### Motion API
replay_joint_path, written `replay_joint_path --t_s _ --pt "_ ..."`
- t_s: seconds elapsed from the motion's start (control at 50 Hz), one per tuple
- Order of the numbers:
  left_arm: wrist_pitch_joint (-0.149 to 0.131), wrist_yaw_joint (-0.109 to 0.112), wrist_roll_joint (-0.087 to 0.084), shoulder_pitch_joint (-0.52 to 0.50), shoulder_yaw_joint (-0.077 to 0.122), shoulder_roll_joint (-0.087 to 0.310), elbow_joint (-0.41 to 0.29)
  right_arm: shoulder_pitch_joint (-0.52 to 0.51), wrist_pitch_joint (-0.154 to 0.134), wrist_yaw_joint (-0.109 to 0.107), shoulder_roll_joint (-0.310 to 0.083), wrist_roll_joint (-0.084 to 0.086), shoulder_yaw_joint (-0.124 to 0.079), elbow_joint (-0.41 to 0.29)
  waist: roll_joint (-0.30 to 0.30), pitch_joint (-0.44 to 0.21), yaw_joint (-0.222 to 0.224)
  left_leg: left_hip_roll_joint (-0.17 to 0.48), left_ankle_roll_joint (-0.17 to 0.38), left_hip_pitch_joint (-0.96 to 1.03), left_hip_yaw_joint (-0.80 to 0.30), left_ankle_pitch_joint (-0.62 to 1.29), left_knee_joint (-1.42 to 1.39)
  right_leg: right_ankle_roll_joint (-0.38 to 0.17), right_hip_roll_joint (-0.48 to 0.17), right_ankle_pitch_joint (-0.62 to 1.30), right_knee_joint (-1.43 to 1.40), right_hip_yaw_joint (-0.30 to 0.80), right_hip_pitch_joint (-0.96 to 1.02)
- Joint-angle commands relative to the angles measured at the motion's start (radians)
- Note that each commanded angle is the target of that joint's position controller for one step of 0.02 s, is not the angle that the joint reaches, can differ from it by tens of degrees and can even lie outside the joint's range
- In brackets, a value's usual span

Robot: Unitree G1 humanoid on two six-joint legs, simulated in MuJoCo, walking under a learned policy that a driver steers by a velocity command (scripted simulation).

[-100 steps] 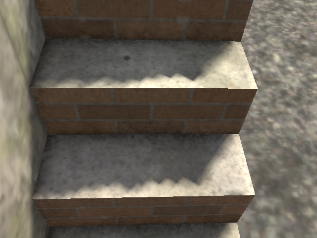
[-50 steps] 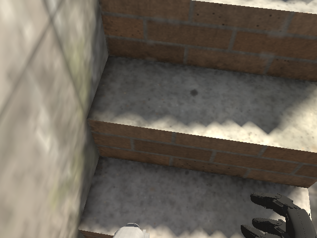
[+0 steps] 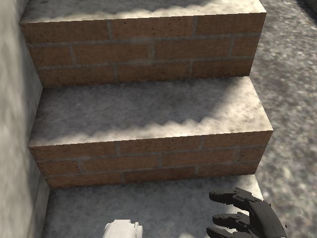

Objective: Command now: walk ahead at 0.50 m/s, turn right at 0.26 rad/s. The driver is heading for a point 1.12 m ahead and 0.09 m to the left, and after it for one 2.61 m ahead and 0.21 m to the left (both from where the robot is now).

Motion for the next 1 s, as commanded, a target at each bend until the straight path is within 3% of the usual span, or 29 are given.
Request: replay_joint_path --t_s 0.02,0.04,0.06,0.08,0.1,0.12,0.16,0.18,0.2,0.22,0.24,0.28,0.32,0.38,0.42,0.44,0.48,0.52,0.54,0.56,0.58,0.62,0.68,0.86,0.9,0.92,0.96,0.98,1.0 --pt "-0.017 -0.058 -0.027 -0.028 0.06 0.266 -0.002 -0.179 0.075 0.029 -0.066 0.018 -0.028 -0.179 -0.256 -0.043 -0.127 -0.072 -0.044 0.548 0.09 0.043 -0.428 -0.287 -0.32 1.78 -0.259 0.2 -0.135" --pt "-0.031 -0.081 -0.08 -0.183 0.103 0.358 -0.055 0.06 0.079 0.017 -0.188 0.011 -0.083 -0.116 -0.172 -0.128 -0.217 -0.127 -0.055 0.578 0.115 0.068 -0.644 -0.308 -0.353 2.257 -0.079 0.136 0.094" --pt "-0.033 -0.099 -0.042 -0.108 0.093 0.276 -0.013 0.265 0.1 0.009 -0.239 -0.008 -0.121 -0.021 -0.019 -0.312 -0.2 -0.083 0.046 0.852 -0.025 0.318 -0.693 -0.289 -0.318 2.421 0.213 0.072 0.031" --pt "-0.028 -0.119 0.032 -0.06 0.055 0.164 0.005 0.361 0.13 0.011 -0.28 -0.007 -0.143 0.051 0.228 -0.434 -0.181 0.047 0.203 1.101 -0.456 0.087 -0.978 -0.206 -0.215 1.735 0.385 0.087 -0.217" --pt "0.012 -0.129 0.015 -0.076 0.038 0.105 0.081 0.441 0.164 0.023 -0.279 -0.051 -0.16 0.087 0.395 -0.334 -0.279 0.24 0.347 1.071 -0.886 -0.277 -1.301 -0.121 -0.026 0.524 0.942 0.097 -0.42" --pt "0.034 -0.116 -0.046 -0.159 0.03 0.098 0.067 0.459 0.137 0.006 -0.256 -0.038 -0.153 0.112 0.255 -0.179 -0.264 0.283 0.32 0.881 -1.078 -0.63 -1.414 -0.086 -0.043 0.446 1.339 0.133 -0.599" --pt "0.007 -0.033 -0.075 -0.278 0.028 0.096 0.023 0.422 0.054 -0.004 -0.143 -0.004 -0.132 0.274 0.049 0.003 -0.138 0.237 0.247 0.867 -0.837 -0.572 -1.33 -0.103 -0.008 0.325 1.479 0.136 -0.892" --pt "0.003 -0.015 -0.056 -0.31 0.022 0.102 -0.014 0.41 0.023 -0.004 -0.056 -0.005 -0.104 0.353 -0.031 -0.044 -0.091 0.216 0.194 0.915 -0.68 -0.421 -1.274 -0.116 -0.011 0.3 1.458 0.135 -0.94" --pt "0.001 0.0 0.05 -0.304 0.018 -0.08 -0.17 0.325 -0.026 -0.098 -0.019 0.065 -0.116 0.366 0.018 0.036 0.101 0.112 0.049 0.777 -0.462 -0.391 -1.282 -0.02 0.054 0.272 1.398 0.01 -0.607" --pt "0.011 -0.005 -0.049 -0.299 -0.006 0.05 -0.06 0.184 -0.034 -0.025 0.027 0.001 -0.082 0.389 0.046 -0.043 0.021 0.13 0.098 0.811 -0.328 -0.178 -1.272 -0.087 -0.025 0.123 1.406 0.094 -0.906" --pt "0.005 0.011 -0.058 -0.309 0.001 0.068 -0.09 0.217 -0.05 -0.021 0.021 -0.001 -0.089 0.397 0.069 -0.003 0.028 0.115 0.094 0.861 -0.291 -0.116 -1.314 -0.075 -0.035 0.025 1.361 0.037 -0.963" --pt "0.004 0.022 -0.063 -0.435 -0.04 0.054 -0.168 0.364 -0.05 -0.004 -0.056 -0.02 -0.103 0.456 0.121 -0.06 -0.027 0.123 0.095 0.928 -0.264 -0.039 -1.415 -0.054 -0.086 -0.019 1.289 -0.083 -1.016" --pt "-0.007 0.029 -0.074 -0.497 -0.034 0.1 -0.184 0.318 -0.037 0.011 -0.181 -0.029 -0.142 0.437 0.17 -0.033 -0.02 0.139 0.092 0.783 -0.23 -0.073 -1.525 -0.049 -0.095 -0.114 1.192 -0.177 -0.82" --pt "-0.004 0.016 -0.033 -0.401 -0.013 0.116 -0.123 0.138 -0.067 0.02 -0.231 -0.054 -0.153 0.338 0.16 0.014 0.085 0.131 0.062 0.485 -0.144 0.006 -1.639 -0.046 -0.142 0.113 0.977 -0.21 -0.253" --pt "-0.001 0.038 -0.008 -0.449 -0.01 0.114 -0.149 0.203 -0.09 0.014 -0.281 -0.029 -0.173 0.326 0.176 0.056 0.049 0.187 0.129 0.669 -0.192 0.131 -1.615 0.018 -0.143 0.043 0.632 -0.192 -0.184" --pt "0.015 0.031 -0.029 -0.363 -0.017 0.002 -0.197 0.334 -0.102 -0.12 -0.245 0.085 -0.191 0.357 0.094 0.081 0.066 0.217 0.112 0.839 -0.219 0.072 -1.604 0.004 -0.125 -0.05 0.487 -0.206 -0.19" --pt "0.013 0.044 -0.056 -0.389 -0.009 -0.003 -0.207 0.443 -0.075 -0.165 -0.255 0.063 -0.187 0.364 0.083 0.12 -0.002 0.23 0.131 1.055 -0.267 0.128 -1.505 -0.004 -0.043 -0.128 0.163 -0.273 -0.169" --pt "-0.014 0.052 -0.039 -0.25 0.007 0.005 -0.204 0.445 -0.06 -0.148 -0.262 0.042 -0.2 0.339 0.06 0.135 0.031 0.155 0.11 1.104 -0.15 0.406 -1.148 -0.016 -0.031 -0.06 -0.201 -0.228 0.013" --pt "-0.031 0.051 -0.033 -0.191 0.008 0.019 -0.194 0.421 -0.063 -0.129 -0.199 0.045 -0.186 0.305 0.047 0.091 0.03 0.114 0.052 0.862 -0.105 0.223 -0.911 0.008 -0.133 0.043 -0.177 -0.091 0.24" --pt "-0.019 0.062 -0.015 -0.07 0.053 0.185 -0.189 0.358 -0.081 -0.121 -0.095 0.087 -0.151 0.226 -0.239 -0.049 0.053 0.021 -0.046 0.575 -0.012 0.101 -0.795 -0.056 -0.368 0.448 -0.134 0.2 0.515" --pt "-0.023 0.062 -0.012 -0.033 0.065 0.182 -0.196 0.373 -0.079 -0.126 -0.119 0.098 -0.146 0.263 -0.201 -0.127 0.089 0.033 -0.086 0.645 -0.078 0.066 -0.632 -0.157 -0.46 0.402 -0.182 0.336 0.41" --pt "-0.054 0.041 0.003 -0.129 0.06 0.127 -0.177 0.283 -0.067 -0.128 -0.154 0.071 -0.165 0.239 -0.055 0.089 0.039 -0.033 -0.148 0.533 -0.081 -0.004 -0.044 -0.247 -0.417 0.654 -0.161 0.22 0.211" --pt "-0.076 0.036 -0.008 -0.056 0.072 0.115 -0.105 0.099 -0.064 -0.128 -0.095 0.037 -0.146 0.107 0.033 0.064 0.017 -0.078 -0.061 0.23 -0.112 -0.019 0.488 -0.183 -0.373 0.61 -0.104 0.066 0.328" --pt "-0.086 0.049 -0.002 -0.06 0.079 0.12 -0.082 -0.215 0.006 -0.147 -0.043 0.061 -0.097 -0.177 -0.021 0.268 0.003 -0.028 -0.023 0.028 -0.004 -0.137 0.588 -0.11 -0.388 0.583 -0.369 -0.093 0.066" --pt "-0.062 0.06 -0.038 -0.191 0.072 0.131 -0.102 -0.058 0.022 -0.146 -0.005 0.075 -0.058 -0.146 -0.042 0.169 -0.112 0.038 0.026 0.649 0.154 -0.001 -0.126 -0.008 -0.243 1.171 -0.429 -0.369 -0.143" --pt "-0.07 0.078 -0.086 -0.192 0.076 0.191 -0.125 -0.013 0.015 -0.153 -0.028 0.092 -0.067 -0.108 -0.099 0.038 -0.103 -0.012 0.04 0.896 0.151 0.091 -0.278 -0.048 -0.248 1.64 -0.363 -0.304 -0.136" --pt "-0.101 0.057 -0.116 -0.156 0.127 0.351 -0.088 0.225 0.015 -0.163 -0.093 0.066 -0.104 -0.008 -0.278 -0.147 -0.173 -0.054 -0.015 1.035 0.125 0.009 -0.567 -0.055 -0.308 1.961 -0.058 -0.244 0.14" --pt "-0.091 0.024 -0.109 0.08 0.097 0.195 -0.11 0.104 -0.006 -0.177 -0.146 0.05 -0.127 0.013 -0.018 -0.218 0.004 0.025 0.061 1.221 -0.163 -0.083 -0.837 0.005 -0.155 1.615 0.242 -0.159 -0.041" --pt "-0.087 -0.001 -0.073 0.149 0.104 0.22 -0.086 0.156 0.009 -0.18 -0.214 0.022 -0.165 0.04 0.146 -0.379 -0.011 0.122 0.124 1.271 -0.421 -0.275 -1.056 0.013 -0.076 0.88 0.573 -0.147 -0.034"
